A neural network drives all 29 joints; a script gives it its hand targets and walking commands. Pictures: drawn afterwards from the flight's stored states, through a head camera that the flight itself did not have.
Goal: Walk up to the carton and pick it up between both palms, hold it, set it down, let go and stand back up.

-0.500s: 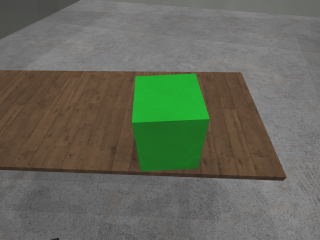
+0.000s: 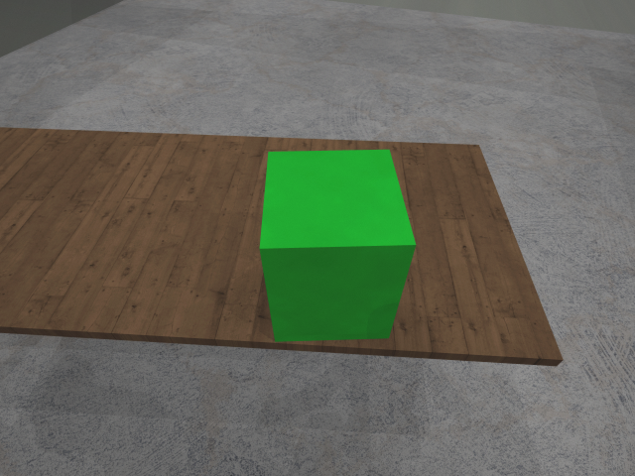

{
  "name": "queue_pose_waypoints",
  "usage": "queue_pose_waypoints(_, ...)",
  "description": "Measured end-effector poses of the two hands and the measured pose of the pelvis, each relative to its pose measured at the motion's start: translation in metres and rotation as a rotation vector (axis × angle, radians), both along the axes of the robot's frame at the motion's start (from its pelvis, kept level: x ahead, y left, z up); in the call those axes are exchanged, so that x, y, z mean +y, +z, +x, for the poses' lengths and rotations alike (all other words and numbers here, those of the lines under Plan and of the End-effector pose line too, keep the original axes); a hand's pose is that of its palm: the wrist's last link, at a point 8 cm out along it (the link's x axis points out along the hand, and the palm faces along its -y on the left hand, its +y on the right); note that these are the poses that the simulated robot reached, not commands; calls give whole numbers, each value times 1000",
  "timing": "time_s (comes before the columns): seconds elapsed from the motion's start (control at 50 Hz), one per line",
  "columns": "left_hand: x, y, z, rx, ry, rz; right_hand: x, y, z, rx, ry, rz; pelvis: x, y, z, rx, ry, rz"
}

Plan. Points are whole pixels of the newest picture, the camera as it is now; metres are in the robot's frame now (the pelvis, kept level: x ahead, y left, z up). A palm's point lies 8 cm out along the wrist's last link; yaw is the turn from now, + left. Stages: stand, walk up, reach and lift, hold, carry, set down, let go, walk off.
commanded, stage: walk up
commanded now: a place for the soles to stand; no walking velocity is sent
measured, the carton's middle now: (330, 248) +0.49 +0.00 -0.02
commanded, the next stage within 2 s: none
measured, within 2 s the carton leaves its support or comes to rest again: neither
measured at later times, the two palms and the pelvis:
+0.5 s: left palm (96, 461) +0.18 +0.31 -0.11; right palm out of the picture +0.09 -0.35 -0.12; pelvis +0.08 -0.01 -0.02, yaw -2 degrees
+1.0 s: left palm (112, 438) +0.22 +0.32 -0.14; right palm (540, 429) +0.23 -0.30 -0.11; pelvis +0.12 +0.00 -0.02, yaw +1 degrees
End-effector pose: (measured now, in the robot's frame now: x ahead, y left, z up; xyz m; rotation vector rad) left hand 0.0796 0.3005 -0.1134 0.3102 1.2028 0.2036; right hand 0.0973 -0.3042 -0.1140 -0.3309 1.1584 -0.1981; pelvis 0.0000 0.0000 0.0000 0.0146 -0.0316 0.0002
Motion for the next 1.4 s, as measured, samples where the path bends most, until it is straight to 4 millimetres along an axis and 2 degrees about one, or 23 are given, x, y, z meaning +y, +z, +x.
queue_pose_waypoints(0.12,2,5,2,-5,-6,14,4,-3,10,-20,5,23,-2,0,5,2,3,-2)
queue_pose_waypoints(0.2,9,9,4,-11,-3,13,-2,-1,2,6,-2,9,1,1,18,14,10,-9)
queue_pose_waypoints(0.3,24,0,13,-16,12,19,-9,-1,-12,27,-41,-44,7,-6,36,-17,1,0)
queue_pose_waypoints(0.36,23,-2,33,-24,0,17,-14,1,-18,17,-86,-58,6,-7,51,-20,-7,3)
queue_pose_waypoints(0.48,13,4,96,-97,-83,32,-37,-4,-14,49,-123,-70,-9,-15,76,-21,-42,9)
queue_pose_waypoints(0.54,1,3,115,-112,-93,49,-44,-12,-2,82,-119,-63,-16,-19,85,-28,-31,-28)
queue_pose_waypoints(0.66,-9,2,119,-67,-72,47,-32,-8,45,65,-59,-32,-19,-11,103,-18,-22,-10)
queue_pose_waypoints(0.74,-3,-7,121,-68,-36,43,-24,-9,75,53,-9,-46,-13,-16,112,-28,8,-35)
queue_pose_waypoints(0.84,12,-29,129,-64,13,16,-8,-11,104,30,12,-72,0,-28,123,-49,17,-15)
queue_pose_waypoints(0.94,13,-33,141,-48,10,-5,2,-1,127,-29,13,-72,6,-24,123,-25,20,-32)
queue_pose_waypoints(1.02,15,-27,139,-50,-12,16,2,3,139,-78,24,-72,4,-22,116,-5,4,-30)
queue_pose_waypoints(1.1,16,-23,128,-36,-38,58,-6,-4,139,-113,21,-62,-3,-27,104,2,-15,-16)
queue_pose_waypoints(1.16,10,-18,112,-31,-39,81,-14,-16,129,-103,16,-42,-8,-30,93,-26,-8,-46)
queue_pose_waypoints(1.22,4,-8,92,-38,-35,92,-13,-22,115,-72,6,-10,-12,-27,88,-32,5,-44)
queue_pose_waypoints(1.32,10,2,72,-63,-4,117,-13,-23,93,-42,3,14,-11,-23,81,-27,13,-1)
queue_pose_waypoints(1.4,20,1,62,-88,-1,118,-9,-24,79,-27,17,-5,-3,-26,70,-22,28,-20)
